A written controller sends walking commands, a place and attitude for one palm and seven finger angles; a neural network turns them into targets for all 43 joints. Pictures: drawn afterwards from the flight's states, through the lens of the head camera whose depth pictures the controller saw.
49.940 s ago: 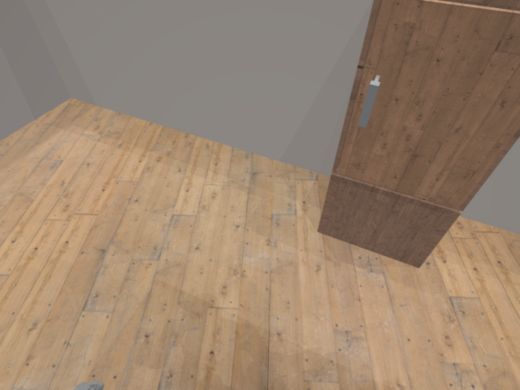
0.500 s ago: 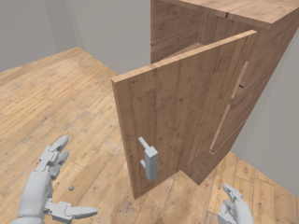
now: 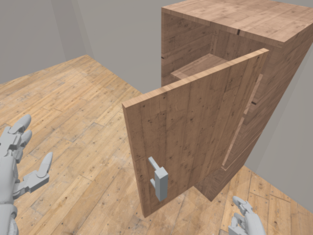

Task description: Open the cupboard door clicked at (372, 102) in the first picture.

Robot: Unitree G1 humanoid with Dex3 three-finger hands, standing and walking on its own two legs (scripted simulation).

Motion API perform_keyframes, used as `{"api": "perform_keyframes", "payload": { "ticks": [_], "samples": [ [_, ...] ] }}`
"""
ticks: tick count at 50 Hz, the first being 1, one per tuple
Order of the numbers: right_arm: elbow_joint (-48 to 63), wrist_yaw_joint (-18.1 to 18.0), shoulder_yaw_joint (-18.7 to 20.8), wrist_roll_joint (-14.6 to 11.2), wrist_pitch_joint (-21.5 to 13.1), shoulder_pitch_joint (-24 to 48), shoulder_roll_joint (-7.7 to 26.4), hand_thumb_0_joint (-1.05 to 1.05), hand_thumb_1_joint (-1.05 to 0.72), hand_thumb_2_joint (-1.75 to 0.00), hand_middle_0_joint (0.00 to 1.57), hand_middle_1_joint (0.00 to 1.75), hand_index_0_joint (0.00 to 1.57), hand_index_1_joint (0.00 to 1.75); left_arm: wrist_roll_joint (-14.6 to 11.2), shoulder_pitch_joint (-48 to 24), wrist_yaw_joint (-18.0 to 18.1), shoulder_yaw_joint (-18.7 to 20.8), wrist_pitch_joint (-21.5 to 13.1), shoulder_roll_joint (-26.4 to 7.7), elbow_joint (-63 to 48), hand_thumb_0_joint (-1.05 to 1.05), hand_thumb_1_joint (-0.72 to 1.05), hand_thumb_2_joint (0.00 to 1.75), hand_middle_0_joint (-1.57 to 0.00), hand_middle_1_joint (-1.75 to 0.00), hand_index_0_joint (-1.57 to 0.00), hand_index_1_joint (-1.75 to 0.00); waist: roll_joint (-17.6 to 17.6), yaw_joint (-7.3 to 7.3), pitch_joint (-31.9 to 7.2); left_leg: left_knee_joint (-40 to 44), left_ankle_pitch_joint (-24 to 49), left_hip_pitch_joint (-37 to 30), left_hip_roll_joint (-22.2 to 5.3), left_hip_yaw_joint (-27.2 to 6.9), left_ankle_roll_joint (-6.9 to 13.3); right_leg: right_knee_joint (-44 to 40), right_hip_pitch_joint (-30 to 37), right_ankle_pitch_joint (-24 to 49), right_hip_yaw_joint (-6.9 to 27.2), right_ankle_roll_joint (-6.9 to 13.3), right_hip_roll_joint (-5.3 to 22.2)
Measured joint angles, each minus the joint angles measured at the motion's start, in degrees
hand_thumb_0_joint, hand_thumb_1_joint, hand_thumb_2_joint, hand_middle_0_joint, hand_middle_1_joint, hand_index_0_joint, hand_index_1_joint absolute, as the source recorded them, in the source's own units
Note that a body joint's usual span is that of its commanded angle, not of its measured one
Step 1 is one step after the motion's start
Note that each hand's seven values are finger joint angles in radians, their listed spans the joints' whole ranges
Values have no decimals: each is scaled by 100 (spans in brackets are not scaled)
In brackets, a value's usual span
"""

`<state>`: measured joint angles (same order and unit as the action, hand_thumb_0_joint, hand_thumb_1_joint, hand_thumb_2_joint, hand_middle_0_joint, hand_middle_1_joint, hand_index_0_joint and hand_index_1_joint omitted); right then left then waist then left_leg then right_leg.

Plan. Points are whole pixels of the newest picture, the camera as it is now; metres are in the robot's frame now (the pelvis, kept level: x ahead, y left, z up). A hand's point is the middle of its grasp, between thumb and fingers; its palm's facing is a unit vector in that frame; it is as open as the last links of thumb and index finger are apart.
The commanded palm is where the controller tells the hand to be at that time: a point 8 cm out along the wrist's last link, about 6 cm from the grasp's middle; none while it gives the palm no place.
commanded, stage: draw the hand back to the body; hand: left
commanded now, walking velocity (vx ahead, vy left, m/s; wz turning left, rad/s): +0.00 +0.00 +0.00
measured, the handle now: (156, 178) +0.28 +0.04 -0.01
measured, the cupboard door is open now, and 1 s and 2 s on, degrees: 80 80 80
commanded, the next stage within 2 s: step back with the hand held close in 0.40 s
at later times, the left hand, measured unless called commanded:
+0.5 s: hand (48, 166) +0.19 +0.24 +0.16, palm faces +0.43 -0.81 -0.39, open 7.4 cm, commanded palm +0.14 +0.28 +0.18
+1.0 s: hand (35, 177) +0.17 +0.25 +0.16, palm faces +0.31 -0.81 -0.50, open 7.4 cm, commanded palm +0.11 +0.30 +0.18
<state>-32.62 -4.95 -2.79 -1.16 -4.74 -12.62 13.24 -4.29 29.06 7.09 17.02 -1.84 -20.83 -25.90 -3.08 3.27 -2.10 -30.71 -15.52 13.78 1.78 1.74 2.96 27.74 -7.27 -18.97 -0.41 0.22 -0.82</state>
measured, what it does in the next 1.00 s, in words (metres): stands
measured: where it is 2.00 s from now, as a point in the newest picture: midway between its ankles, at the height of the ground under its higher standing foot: outside the picture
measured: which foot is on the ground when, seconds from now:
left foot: down 0.00-1.00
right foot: down 0.00-1.00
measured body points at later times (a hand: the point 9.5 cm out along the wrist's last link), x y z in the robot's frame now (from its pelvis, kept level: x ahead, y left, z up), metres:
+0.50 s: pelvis +0.00 -0.02 +0.00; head -0.02 -0.04 +0.45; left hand +0.17 +0.28 +0.18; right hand +0.19 -0.24 -0.08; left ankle +0.01 +0.08 -0.73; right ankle -0.04 -0.12 -0.73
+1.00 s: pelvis -0.05 +0.00 +0.00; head -0.03 +0.01 +0.45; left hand +0.15 +0.29 +0.18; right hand +0.12 -0.26 -0.07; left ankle +0.01 +0.08 -0.73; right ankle -0.04 -0.12 -0.73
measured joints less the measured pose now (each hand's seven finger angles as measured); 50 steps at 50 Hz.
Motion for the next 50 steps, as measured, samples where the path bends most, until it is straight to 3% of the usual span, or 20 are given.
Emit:
{"api": "perform_keyframes", "payload": {
  "ticks": [5, 11, 28, 33, 43, 50],
  "samples": [
    [-93, 37, 60, 5, -5, 69, 41, 1, -90, -90, 20, 30, 20, 30, -32, -205, 14, 254, -86, -11, 83, 1, 73, 82, -20, -30, -20, -30, -9, 17, 59, 153, 65, -127, -13, -2, -25, -145, 119, 65, 3, 23, -15],
    [-130, 66, 103, 21, 34, 89, 52, 1, -91, -90, 20, 30, 20, 30, -37, -176, -47, 140, -81, 114, 168, 1, 84, 87, -20, -30, -20, -30, -7, 8, 109, 284, 122, -223, -30, 1, -54, -237, 191, 104, 11, 53, -32],
    [-221, 40, 125, 12, 30, 123, 13, 1, -91, -90, 20, 30, 20, 30, -43, -199, -104, 167, -130, 80, 228, 2, 89, 90, -21, -30, -21, -30, -58, 13, 185, 351, 146, -348, -137, -40, -151, -375, 346, 162, -16, 151, -144],
    [-139, 63, 140, 22, 257, 276, 48, 1, -90, -90, 20, 30, 20, 30, 30, -226, -102, 497, -499, -69, 335, 1, 89, 90, -21, -30, -21, -30, -89, -108, 208, 321, 175, -153, -222, 2, -155, -483, 186, 303, 35, 143, -220],
    [124, -13, 338, -32, 670, 349, 83, 1, -91, -90, 20, 30, 20, 30, 81, 236, -77, 366, -467, -279, 45, 1, 89, 90, -21, -30, -21, -30, 125, -356, 363, 371, 374, 146, -203, 215, -69, -296, -280, 440, 227, 43, -175],
    [211, -19, 347, -26, 627, 238, 33, 1, -91, -90, 20, 30, 20, 30, 87, 373, 31, 627, -630, -510, -334, 2, 89, 90, -21, -30, -21, -30, 269, -405, 421, 179, 488, 445, -191, 216, 19, -100, -573, 551, 211, -30, -158]
  ]
}}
